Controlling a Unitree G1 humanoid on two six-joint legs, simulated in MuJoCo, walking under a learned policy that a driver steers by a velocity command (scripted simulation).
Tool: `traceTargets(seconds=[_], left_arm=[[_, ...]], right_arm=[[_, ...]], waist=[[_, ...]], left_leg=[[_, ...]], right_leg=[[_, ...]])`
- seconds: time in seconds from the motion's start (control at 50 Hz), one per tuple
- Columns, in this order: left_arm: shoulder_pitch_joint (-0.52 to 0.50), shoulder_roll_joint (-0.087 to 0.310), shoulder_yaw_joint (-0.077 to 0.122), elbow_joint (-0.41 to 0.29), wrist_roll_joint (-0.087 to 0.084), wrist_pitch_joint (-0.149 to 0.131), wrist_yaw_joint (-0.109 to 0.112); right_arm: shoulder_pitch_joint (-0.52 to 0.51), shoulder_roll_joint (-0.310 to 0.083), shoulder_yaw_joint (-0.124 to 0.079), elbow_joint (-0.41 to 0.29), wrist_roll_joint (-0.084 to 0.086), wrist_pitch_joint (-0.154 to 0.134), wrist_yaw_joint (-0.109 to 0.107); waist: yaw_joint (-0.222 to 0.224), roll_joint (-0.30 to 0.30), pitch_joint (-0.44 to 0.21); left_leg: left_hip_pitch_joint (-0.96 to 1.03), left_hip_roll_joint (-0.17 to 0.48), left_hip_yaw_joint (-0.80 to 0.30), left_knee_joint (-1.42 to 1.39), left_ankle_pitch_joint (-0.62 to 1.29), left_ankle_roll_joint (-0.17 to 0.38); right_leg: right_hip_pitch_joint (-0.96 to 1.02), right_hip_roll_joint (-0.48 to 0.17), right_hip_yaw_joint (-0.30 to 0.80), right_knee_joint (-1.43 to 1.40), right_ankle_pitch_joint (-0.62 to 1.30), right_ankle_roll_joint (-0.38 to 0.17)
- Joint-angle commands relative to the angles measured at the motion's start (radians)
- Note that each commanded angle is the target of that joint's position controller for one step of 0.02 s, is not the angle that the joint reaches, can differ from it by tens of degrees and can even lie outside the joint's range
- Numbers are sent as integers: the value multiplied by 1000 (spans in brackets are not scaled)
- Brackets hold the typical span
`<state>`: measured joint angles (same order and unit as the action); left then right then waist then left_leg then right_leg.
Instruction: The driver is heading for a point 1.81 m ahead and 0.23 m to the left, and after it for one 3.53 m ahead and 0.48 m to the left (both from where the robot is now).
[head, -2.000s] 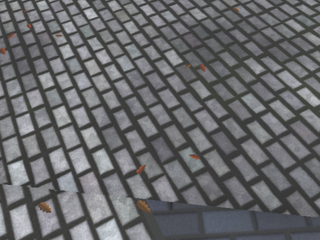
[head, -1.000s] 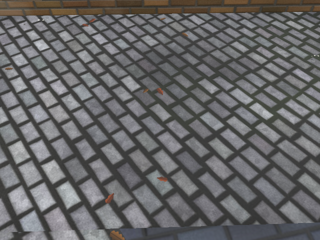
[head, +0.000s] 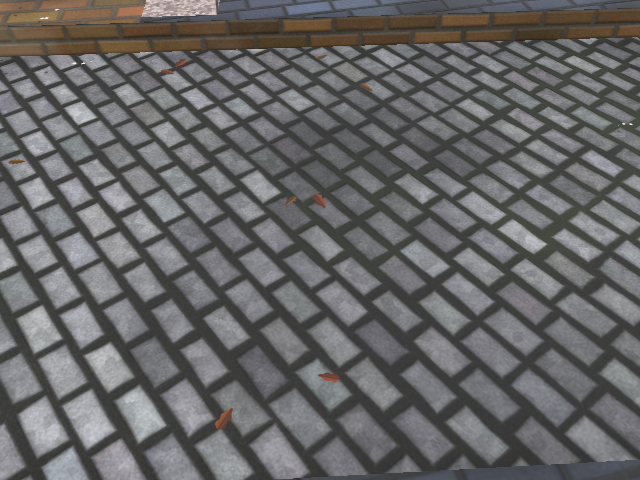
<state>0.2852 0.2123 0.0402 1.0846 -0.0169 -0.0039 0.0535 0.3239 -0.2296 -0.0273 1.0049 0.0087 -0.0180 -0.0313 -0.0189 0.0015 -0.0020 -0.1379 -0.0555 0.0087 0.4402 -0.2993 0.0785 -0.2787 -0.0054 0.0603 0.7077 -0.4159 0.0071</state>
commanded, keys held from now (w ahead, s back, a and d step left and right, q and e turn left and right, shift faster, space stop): w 0.96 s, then no key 0.04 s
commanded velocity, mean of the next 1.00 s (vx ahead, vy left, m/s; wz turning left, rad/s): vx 0.43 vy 0.00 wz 0.00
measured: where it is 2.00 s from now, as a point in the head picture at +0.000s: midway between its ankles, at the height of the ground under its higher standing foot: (373, 420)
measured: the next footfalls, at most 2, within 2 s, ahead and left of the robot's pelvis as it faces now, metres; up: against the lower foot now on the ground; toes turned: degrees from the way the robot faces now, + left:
right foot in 0.22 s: +0.13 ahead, -0.16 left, +0.00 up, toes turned -1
left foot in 0.70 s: +0.45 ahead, +0.06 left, +0.00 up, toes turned +2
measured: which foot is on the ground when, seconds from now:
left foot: down 0.00-0.22, up 0.24-0.68, down 0.70-1.00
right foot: up 0.00-0.20, down 0.22-0.72, up 0.74-1.00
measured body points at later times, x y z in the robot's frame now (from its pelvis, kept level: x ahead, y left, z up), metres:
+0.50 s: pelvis +0.17 -0.08 +0.01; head +0.18 -0.09 +0.46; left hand +0.10 +0.16 -0.13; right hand +0.32 -0.34 -0.12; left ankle +0.31 +0.10 -0.67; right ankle +0.09 -0.16 -0.74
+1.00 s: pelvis +0.45 -0.04 +0.00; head +0.46 -0.04 +0.45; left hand +0.58 +0.23 -0.11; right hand +0.45 -0.30 -0.14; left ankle +0.41 +0.06 -0.74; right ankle +0.56 -0.21 -0.67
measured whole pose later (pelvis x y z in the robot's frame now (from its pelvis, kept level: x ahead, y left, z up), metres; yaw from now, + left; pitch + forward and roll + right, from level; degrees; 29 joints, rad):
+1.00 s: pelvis +0.45 -0.04 +0.00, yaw +1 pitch +1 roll +2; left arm 0.16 0.27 0.07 0.90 -0.01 -0.07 0.00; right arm 0.38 -0.23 -0.05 0.95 0.00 -0.09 0.02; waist -0.05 -0.04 0.00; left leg -0.09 -0.07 0.05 0.28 -0.20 0.06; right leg -0.66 -0.14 0.06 0.93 -0.07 -0.02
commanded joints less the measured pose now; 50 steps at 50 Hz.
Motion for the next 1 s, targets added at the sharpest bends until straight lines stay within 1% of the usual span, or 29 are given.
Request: traceTargets(seconds=[0.02,0.06,0.12,0.16,0.2,0.22,0.24,0.26,0.28,0.32,0.36,0.44,0.52,0.6,0.62,0.66,0.68,0.7,0.72,0.74,0.76,0.78,0.8,0.82,0.86,0.9,0.92,0.96,1.0], left_arm=[[-98,101,20,-85,-11,-56,-23],[-112,99,23,-84,-14,-79,-38],[-129,69,16,-85,-13,-95,-53],[-42,75,22,-53,-17,-91,-57],[110,105,40,-3,-17,-81,-49],[223,172,59,14,-12,-82,-40],[319,287,73,13,4,-87,-46],[271,243,57,15,18,-103,-60],[163,184,37,-23,13,-116,-69],[47,128,14,-61,12,-118,-80],[66,97,2,-56,18,-109,-76],[149,131,4,-40,24,-103,-52],[167,146,1,-46,18,-94,-34],[215,152,9,-25,8,-87,-39],[210,161,16,-30,34,-88,-37],[102,168,25,-76,27,-76,-36],[122,173,23,-64,10,-59,-38],[155,146,11,-54,23,-48,-39],[255,84,-9,-64,46,-56,-42],[342,-10,-32,-48,18,-90,-56],[217,123,3,-78,-25,-122,-61],[91,175,17,-128,-46,-128,-58],[57,162,16,-139,-31,-118,-50],[58,152,24,-142,-9,-102,-44],[102,114,29,-135,-14,-68,-44],[27,108,31,-172,-1,-57,-41],[-6,95,27,-190,14,-57,-43],[-20,90,30,-189,22,-62,-58],[-132,118,47,-235,7,-75,-70]], right_arm=[[70,-176,-42,-33,-1,-33,-5],[52,-156,-39,-50,13,-40,1],[61,-185,-46,-50,19,-30,4],[43,-202,-49,-55,30,-22,6],[26,-166,-35,-66,26,-25,10],[-1,-96,-13,-84,14,-32,20],[15,-22,4,-132,4,-53,21],[7,-80,-10,-145,39,-68,20],[-32,-126,-19,-163,56,-79,24],[-26,-140,-30,-145,30,-86,27],[-31,-136,-38,-140,18,-76,36],[-157,-91,-31,-185,9,-59,37],[-334,-68,-19,-251,9,-69,51],[-402,-68,-15,-292,21,-72,70],[-308,-101,-32,-256,17,-78,80],[-150,-156,-56,-210,11,-83,87],[-142,-158,-61,-216,11,-81,83],[-33,-190,-79,-187,14,-81,78],[87,-276,-95,-168,2,-82,74],[137,-257,-86,-158,8,-79,84],[115,-179,-65,-144,14,-82,86],[26,-144,-54,-163,6,-85,82],[-62,-123,-43,-177,-2,-91,86],[-108,-99,-36,-181,-10,-100,88],[-122,-80,-27,-172,6,-103,87],[-80,-125,-37,-151,4,-103,69],[-52,-155,-49,-136,-5,-95,58],[8,-181,-62,-117,-18,-89,44],[80,-145,-53,-84,-2,-88,25]], waist=[[-26,94,186],[-20,66,149],[-12,113,96],[41,103,81],[115,57,46],[165,-101,15],[146,-314,-63],[121,-227,-20],[90,-149,83],[42,-106,102],[30,-118,96],[53,-65,108],[89,-59,131],[84,-80,132],[42,-93,63],[-66,-94,-4],[-77,-109,4],[-128,-74,-58],[-104,107,-213],[-71,310,-348],[-94,195,-220],[-75,131,-90],[-31,33,-27],[2,32,-16],[48,34,11],[42,22,53],[34,16,41],[21,4,1],[-3,36,50]], left_leg=[[47,408,-529,-354,-378,211],[93,347,-396,-341,-234,158],[-15,257,-226,-298,-120,128],[-157,239,-189,-238,-147,118],[-282,199,-155,-94,-111,83],[-377,113,-45,233,-65,16],[-585,0,1,583,-248,-29],[-675,32,-103,765,-251,-11],[-741,93,-121,816,-151,11],[-678,157,-103,739,29,11],[-599,183,-74,647,121,-11],[-646,180,-36,474,242,-60],[-545,137,9,194,412,-63],[-436,101,14,131,399,-45],[-396,110,-16,301,458,-23],[-255,68,3,297,283,21],[-200,18,64,139,102,34],[14,36,47,107,174,70],[358,274,-263,131,183,179],[535,454,-752,-77,57,347],[418,423,-753,-172,35,301],[267,407,-582,-171,134,263],[107,378,-445,-192,267,242],[12,340,-357,-209,307,218],[-87,288,-281,-281,219,205],[-94,284,-231,-323,290,210],[-88,274,-193,-317,356,216],[-36,271,-146,-277,408,208],[75,272,-144,-239,442,177]], right_leg=[[-404,-80,7,267,-71,-33],[-386,-97,-18,151,-10,-42],[-148,-41,-100,-60,78,-21],[67,3,-151,-171,222,-10],[280,28,-143,-208,201,-19],[382,-139,97,-334,64,-74],[498,-368,559,-477,-118,-218],[419,-425,735,-562,-336,-291],[343,-393,624,-561,-337,-260],[259,-280,371,-567,-85,-189],[215,-211,212,-581,125,-155],[232,-197,107,-593,411,-185],[183,-158,16,-612,509,-163],[225,-183,-19,-587,576,-176],[289,-247,-11,-518,724,-187],[308,-226,-51,-359,964,-151],[313,-184,-52,-242,985,-138],[225,-163,-52,-21,972,-122],[-52,-80,-64,345,552,-94],[-332,114,0,674,-139,-53],[-437,58,108,746,-125,-80],[-456,4,78,747,-44,-90],[-400,-55,54,686,35,-79],[-331,-99,56,604,79,-73],[-250,-142,57,468,129,-69],[-300,-155,34,334,172,-48],[-301,-150,11,279,217,-30],[-318,-150,2,247,399,-19],[-498,-158,36,183,497,-25]])
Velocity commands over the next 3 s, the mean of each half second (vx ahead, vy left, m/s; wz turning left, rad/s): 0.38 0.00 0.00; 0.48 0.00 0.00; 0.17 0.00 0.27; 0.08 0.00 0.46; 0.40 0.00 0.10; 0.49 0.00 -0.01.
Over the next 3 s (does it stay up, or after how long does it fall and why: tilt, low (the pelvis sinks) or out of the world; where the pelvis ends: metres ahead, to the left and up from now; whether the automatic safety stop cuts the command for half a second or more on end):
stays up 1.17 0.10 -0.14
